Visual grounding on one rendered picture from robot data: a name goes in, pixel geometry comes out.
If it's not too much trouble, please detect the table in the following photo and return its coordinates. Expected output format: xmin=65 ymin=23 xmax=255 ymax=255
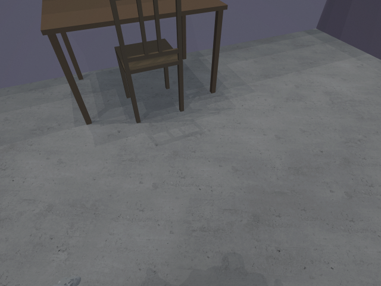
xmin=40 ymin=0 xmax=228 ymax=125

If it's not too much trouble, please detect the chair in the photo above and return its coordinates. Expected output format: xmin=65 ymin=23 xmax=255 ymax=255
xmin=110 ymin=0 xmax=184 ymax=123

